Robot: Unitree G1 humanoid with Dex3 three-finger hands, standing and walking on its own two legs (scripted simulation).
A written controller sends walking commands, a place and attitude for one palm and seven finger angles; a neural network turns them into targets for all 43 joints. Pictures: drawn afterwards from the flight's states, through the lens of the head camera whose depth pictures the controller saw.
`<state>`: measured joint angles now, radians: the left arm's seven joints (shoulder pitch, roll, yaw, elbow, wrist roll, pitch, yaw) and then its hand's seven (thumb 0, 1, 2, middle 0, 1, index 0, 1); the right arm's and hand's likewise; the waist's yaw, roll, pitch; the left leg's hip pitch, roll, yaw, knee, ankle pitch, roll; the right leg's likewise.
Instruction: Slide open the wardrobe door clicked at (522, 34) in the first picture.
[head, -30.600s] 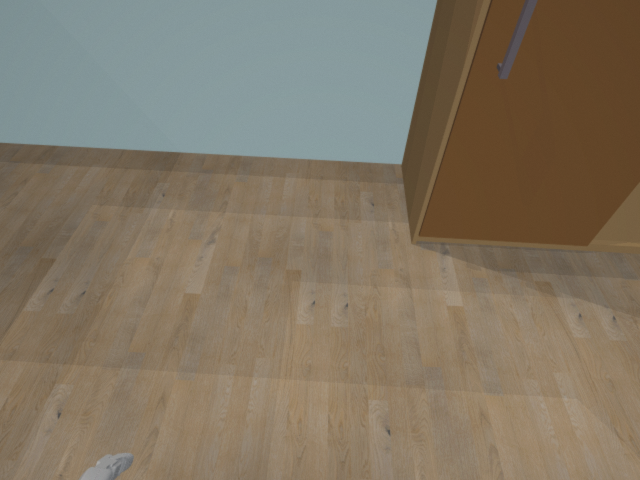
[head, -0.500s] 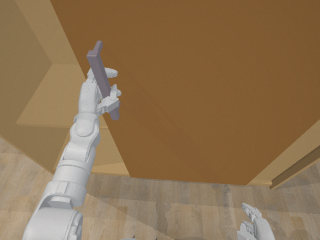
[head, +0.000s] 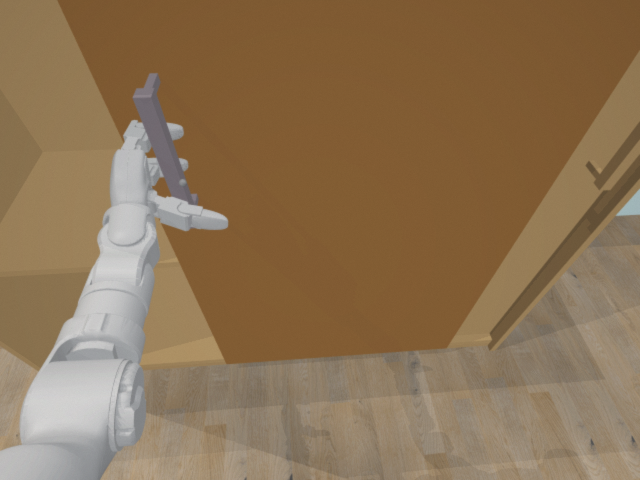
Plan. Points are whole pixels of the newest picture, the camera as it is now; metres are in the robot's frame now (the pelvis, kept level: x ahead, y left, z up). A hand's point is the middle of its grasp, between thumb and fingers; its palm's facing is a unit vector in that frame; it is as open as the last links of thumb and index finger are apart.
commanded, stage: loosen the grip on the handle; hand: left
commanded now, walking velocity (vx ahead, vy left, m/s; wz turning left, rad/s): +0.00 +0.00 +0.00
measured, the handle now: (174, 159) +0.52 +0.20 +0.12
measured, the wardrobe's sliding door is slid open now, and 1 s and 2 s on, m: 0.51 0.51 0.51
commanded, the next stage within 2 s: slip the hand off the handle in 0.06 s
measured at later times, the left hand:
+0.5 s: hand (171, 177) +0.47 +0.19 +0.12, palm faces +0.16 -0.98 -0.14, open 14.3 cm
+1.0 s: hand (129, 205) +0.43 +0.24 +0.12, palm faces +0.19 -0.97 -0.13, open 14.7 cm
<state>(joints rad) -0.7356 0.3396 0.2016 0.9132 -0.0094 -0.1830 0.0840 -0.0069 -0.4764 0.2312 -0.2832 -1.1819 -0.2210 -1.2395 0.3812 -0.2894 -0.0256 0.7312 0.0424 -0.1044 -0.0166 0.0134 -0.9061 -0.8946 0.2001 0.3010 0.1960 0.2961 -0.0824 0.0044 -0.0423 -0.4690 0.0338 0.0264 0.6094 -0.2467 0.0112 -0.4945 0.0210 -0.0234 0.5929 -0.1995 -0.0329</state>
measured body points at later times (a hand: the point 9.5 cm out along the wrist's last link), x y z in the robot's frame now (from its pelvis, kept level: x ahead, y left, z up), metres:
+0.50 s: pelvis +0.03 +0.04 +0.00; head +0.05 +0.05 +0.45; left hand +0.46 +0.24 +0.13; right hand +0.12 -0.21 -0.10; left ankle +0.04 +0.13 -0.72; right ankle +0.06 -0.10 -0.72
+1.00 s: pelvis +0.04 +0.02 +0.00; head +0.05 +0.01 +0.45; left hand +0.41 +0.29 +0.13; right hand +0.15 -0.24 -0.10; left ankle +0.04 +0.13 -0.72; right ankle +0.06 -0.10 -0.72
